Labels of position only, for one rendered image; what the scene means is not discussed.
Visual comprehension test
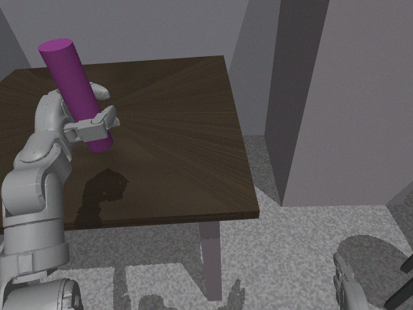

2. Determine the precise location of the left robot arm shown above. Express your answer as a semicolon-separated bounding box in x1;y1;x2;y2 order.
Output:
0;130;84;310

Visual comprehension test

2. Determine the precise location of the right robot hand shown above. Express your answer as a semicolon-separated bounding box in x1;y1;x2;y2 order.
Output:
334;253;370;310

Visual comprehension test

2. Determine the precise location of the can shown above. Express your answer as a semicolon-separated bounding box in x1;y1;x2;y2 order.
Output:
38;38;114;152

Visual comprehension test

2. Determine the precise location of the table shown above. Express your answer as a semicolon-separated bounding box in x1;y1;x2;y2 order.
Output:
0;56;260;301

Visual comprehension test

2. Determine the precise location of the left robot hand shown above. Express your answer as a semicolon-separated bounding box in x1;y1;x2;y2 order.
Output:
35;82;121;149

